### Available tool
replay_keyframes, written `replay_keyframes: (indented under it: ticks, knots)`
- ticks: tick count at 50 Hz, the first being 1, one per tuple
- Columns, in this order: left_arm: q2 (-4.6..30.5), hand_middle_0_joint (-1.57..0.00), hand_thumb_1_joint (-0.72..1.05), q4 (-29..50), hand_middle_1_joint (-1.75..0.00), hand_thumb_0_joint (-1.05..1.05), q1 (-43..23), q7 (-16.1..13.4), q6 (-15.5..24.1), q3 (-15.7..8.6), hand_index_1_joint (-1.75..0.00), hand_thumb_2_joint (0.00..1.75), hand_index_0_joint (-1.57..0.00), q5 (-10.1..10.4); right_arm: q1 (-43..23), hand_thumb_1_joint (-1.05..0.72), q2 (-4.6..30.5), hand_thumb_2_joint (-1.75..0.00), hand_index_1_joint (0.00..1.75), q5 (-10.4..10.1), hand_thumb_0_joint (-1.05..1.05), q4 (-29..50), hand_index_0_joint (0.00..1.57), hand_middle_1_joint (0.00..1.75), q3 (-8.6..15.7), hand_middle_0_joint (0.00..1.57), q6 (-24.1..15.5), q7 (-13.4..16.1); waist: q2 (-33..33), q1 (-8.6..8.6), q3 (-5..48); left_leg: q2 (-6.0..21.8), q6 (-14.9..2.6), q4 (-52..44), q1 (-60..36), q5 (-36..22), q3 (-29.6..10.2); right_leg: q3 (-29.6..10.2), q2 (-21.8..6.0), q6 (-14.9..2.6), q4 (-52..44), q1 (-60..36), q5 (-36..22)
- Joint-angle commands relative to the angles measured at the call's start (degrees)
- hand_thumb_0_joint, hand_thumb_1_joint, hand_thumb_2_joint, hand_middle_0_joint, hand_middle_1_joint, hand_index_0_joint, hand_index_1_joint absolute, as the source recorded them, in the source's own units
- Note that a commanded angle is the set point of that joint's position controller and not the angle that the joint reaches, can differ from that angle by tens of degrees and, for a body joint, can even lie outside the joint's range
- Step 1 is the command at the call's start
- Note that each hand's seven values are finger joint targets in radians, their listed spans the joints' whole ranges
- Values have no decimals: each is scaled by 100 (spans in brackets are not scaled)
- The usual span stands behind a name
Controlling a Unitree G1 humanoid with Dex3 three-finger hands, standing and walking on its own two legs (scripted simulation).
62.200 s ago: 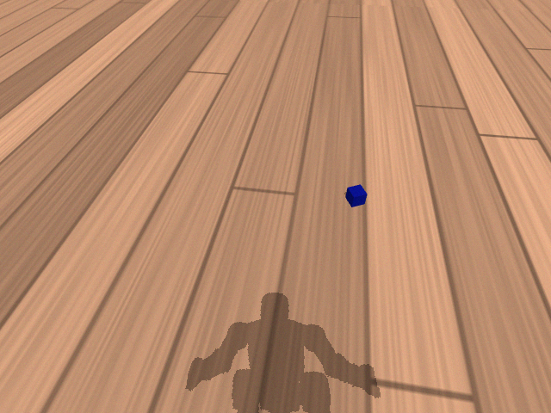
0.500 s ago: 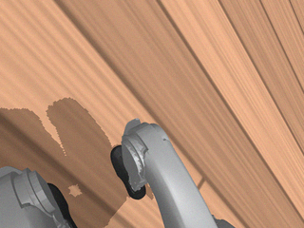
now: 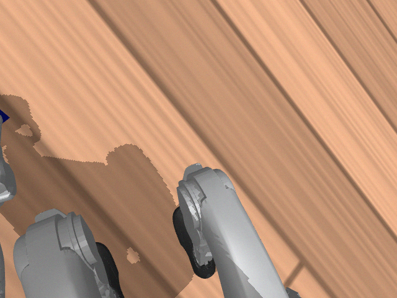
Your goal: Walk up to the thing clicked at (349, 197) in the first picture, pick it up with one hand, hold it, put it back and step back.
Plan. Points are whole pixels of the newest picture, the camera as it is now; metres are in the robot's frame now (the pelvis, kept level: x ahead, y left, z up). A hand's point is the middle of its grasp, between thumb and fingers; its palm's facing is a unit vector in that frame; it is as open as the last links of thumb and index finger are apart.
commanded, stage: lift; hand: left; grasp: from above
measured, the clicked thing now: out of the picture +0.53 +0.31 -0.20
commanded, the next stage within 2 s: hold in 1.88 s
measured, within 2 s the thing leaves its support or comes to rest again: neither
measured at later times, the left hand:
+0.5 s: hand out of the picture +0.47 +0.32 -0.05, palm faces -0.19 -0.39 -0.90, open 9.7 cm
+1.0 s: hand out of the picture +0.37 +0.29 +0.14, palm faces -0.24 -0.36 -0.90, open 9.8 cm
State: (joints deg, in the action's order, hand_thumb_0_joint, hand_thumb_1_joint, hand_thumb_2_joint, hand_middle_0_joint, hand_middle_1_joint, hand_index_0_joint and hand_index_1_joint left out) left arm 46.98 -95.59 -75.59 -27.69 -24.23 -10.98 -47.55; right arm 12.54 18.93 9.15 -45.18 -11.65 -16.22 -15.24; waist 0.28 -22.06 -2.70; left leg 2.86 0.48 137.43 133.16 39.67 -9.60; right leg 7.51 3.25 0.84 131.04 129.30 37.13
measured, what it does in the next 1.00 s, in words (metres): rises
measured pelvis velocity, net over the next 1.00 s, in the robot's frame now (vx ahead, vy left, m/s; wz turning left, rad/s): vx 0.01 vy -0.01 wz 0.14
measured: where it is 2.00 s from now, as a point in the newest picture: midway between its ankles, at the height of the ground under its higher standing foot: (157, 274)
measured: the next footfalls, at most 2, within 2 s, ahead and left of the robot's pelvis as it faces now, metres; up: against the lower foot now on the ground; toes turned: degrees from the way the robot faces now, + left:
none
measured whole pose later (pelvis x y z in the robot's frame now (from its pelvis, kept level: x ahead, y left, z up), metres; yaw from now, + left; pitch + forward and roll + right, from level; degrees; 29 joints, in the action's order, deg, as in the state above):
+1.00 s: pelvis +0.01 -0.01 +0.22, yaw +8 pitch +29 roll -2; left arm 19.4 -58.0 -41.3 -16.1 -37.8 2.7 -39.1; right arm 9.4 15.2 -1.8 -47.3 -1.4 -8.8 -2.0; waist -4.1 -6.9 13.1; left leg 2.7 1.3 95.6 90.4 34.1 -2.7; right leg 2.0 2.0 -0.8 94.1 89.0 33.9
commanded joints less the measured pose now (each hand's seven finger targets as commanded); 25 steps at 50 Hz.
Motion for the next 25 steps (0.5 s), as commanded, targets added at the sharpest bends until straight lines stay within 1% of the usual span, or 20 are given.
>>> replay_keyframes:
  ticks: [1, 2, 3, 4, 5, 7, 8, 9, 10, 11, 13, 14, 15, 16, 17, 19, 21, 23, 24, 25]
  knots:
    - [1381, -96, 58, 888, -71, 0, -2199, -287, 13, 67, -68, 70, -98, -188, 1584, -89, 1564, -90, 30, -37, 0, -295, 20, 30, 475, 20, -6, 90, -2182, -89, 4278, -27, -133, -1311, -2612, -1119, 489, 193, 213, -162, -1396, -2627, -1241]
    - [1305, -103, 66, 1001, -74, 0, -2195, -256, -17, 83, -71, 66, -106, -187, 1467, -93, 1636, -91, 30, -48, 0, -153, 20, 30, 545, 20, -22, 82, -2286, -60, 4386, -36, -122, -1325, -2678, -1239, 513, 187, 198, -174, -1355, -2644, -1362]
    - [1359, -95, 58, 909, -69, 0, -2070, -251, -44, 26, -66, 68, -98, -146, 1542, -89, 1600, -90, 30, -51, 0, -223, 20, 30, 569, 20, 10, 85, -2247, 29, 4464, -16, -134, -1321, -2671, -1307, 536, 155, 206, -155, -1398, -2773, -1442]
    - [1362, -92, 58, 968, -77, 0, -2172, -209, -62, 23, -73, 60, -99, -99, 1683, -94, 1504, -92, 30, -25, 0, -312, 20, 30, 551, 20, 31, 83, -2111, -15, 4458, -26, -156, -1299, -2605, -1339, 584, 94, 208, -121, -1467, -2970, -1516]
    - [1356, -89, 56, 1090, -78, 0, -2093, -167, -72, -4, -71, 56, -95, -101, 1685, -92, 1557, -91, 30, -50, 0, -270, 20, 30, 642, 20, 45, 76, -2223, 73, 4652, -30, -148, -1344, -2688, -1446, 615, 78, 204, -129, -1471, -3098, -1620]
    - [1286, -100, 69, 1253, -77, 0, -2046, -87, -132, -26, -73, 65, -104, -34, 1706, -92, 1464, -91, 30, -94, 0, -315, 20, 30, 673, 20, 86, 59, -2253, 199, 4879, -27, -158, -1357, -2809, -1552, 635, 59, 188, -134, -1481, -3131, -1728]
    - [1205, -101, 69, 1298, -77, 0, -1980, -34, -160, 23, -73, 67, -105, -28, 1653, -92, 1496, -91, 30, -118, 0, -260, 20, 30, 754, 20, 100, 61, -2291, 229, 4974, -30, -140, -1431, -2973, -1562, 633, 73, 186, -159, -1500, -3137, -1702]
    - [1229, -93, 61, 1518, -78, 0, -1947, 5, -179, -13, -72, 60, -98, -54, 1622, -93, 1457, -91, 30, -169, 0, -274, 20, 30, 783, 20, 130, 59, -2420, 351, 5126, -33, -129, -1471, -3119, -1582, 630, 82, 180, -190, -1478, -3008, -1655]
    - [1107, -99, 66, 1501, -75, 0, -1920, 47, -203, 56, -71, 65, -103, -28, 1660, -92, 1439, -91, 30, -198, 0, -302, 20, 30, 840, 20, 170, 62, -2479, 330, 5164, -23, -110, -1545, -3238, -1570, 657, 76, 198, -206, -1513, -3069, -1660]
    - [1164, -93, 58, 1789, -76, 0, -2053, 69, -205, 28, -70, 58, -98, -37, 1640, -93, 1465, -91, 30, -229, 0, -281, 20, 30, 909, 20, 196, 70, -2580, 416, 5338, -33, -105, -1601, -3318, -1559, 668, 62, 191, -229, -1521, -3075, -1621]
    - [1008, -101, 68, 2039, -73, 0, -1920, 129, -273, 30, -70, 67, -104, -50, 1502, -92, 1444, -91, 30, -321, 0, -231, 20, 30, 1011, 20, 254, 73, -2579, 524, 5483, -56, -104, -1707, -3501, -1609, 662, 70, 165, -262, -1541, -2905, -1604]
    - [768, -103, 70, 1990, -73, 0, -1864, 152, -323, 101, -70, 69, -106, -12, 1499, -92, 1434, -91, 30, -365, 0, -213, 20, 30, 1062, 20, 293, 72, -2548, 523, 5451, -47, -96, -1740, -3604, -1671, 685, 73, 173, -275, -1568, -2856, -1674]
    - [591, -98, 62, 1709, -72, 0, -1579, 190, -384, 192, -67, 61, -102, -2, 1511, -93, 1399, -91, 30, -386, 0, -286, 20, 30, 1089, 20, 330, 76, -2370, 517, 5241, -50, -100, -1822, -3502, -1628, 684, 78, 188, -279, -1600, -2787, -1625]
    - [644, -101, 68, 2091, -72, 0, -1732, 222, -378, 151, -68, 65, -104, -20, 1536, -92, 1399, -90, 30, -415, 0, -320, 20, 30, 1135, 20, 345, 78, -2432, 534, 5272, -75, -104, -1884, -3596, -1670, 662, 79, 162, -291, -1594, -2645, -1619]
    - [580, -103, 69, 1996, -72, 0, -1707, 214, -422, 147, -69, 68, -105, 38, 1527, -92, 1406, -90, 30, -451, 0, -318, 20, 30, 1182, 20, 380, 100, -2324, 556, 5282, -65, -115, -1955, -3568, -1606, 683, 65, 164, -288, -1692, -2723, -1589]
    - [364, -94, 60, 1883, -75, 0, -1563, 259, -493, 214, -69, 58, -99, 144, 1636, -92, 1275, -91, 30, -453, 0, -499, 20, 30, 1218, 20, 413, 121, -1943, 512, 4993, -99, -162, -2059, -3299, -1378, 752, -17, 166, -252, -1921, -2827, -1406]
    - [-29, -91, 55, 1826, -74, 0, -1430, 332, -560, 363, -68, 56, -96, 278, 1466, -93, 1264, -91, 30, -499, 0, -448, 20, 30, 1331, 20, 411, 165, -1760, 563, 5015, -114, -152, -2228, -3422, -1284, 773, -51, 142, -256, -2058, -2796, -1262]
    - [-32, -90, 53, 2199, -76, 0, -1481, 408, -580, 361, -71, 60, -95, 315, 1463, -93, 1161, -91, 30, -522, 0, -548, 20, 30, 1355, 20, 436, 198, -1828, 706, 5186, -146, -146, -2422, -3641, -1200, 752, -91, 98, -276, -2155, -2740, -1093]
    - [-123, -98, 61, 2034, -74, 0, -1265, 452, -637, 444, -71, 68, -101, 327, 1388, -92, 1131, -91, 30, -545, 0, -539, 20, 30, 1362, 20, 452, 218, -1641, 736, 5075, -154, -154, -2485, -3605, -1034, 764, -119, 113, -275, -2288, -2813, -898]
    - [-119, -98, 62, 2169, -75, 0, -1267, 498, -636, 457, -70, 61, -102, 323, 1390, -93, 1133, -91, 30, -548, 0, -534, 20, 30, 1393, 20, 459, 240, -1563, 711, 5069, -166, -161, -2549, -3617, -979, 783, -145, 103, -264, -2358, -2896, -834]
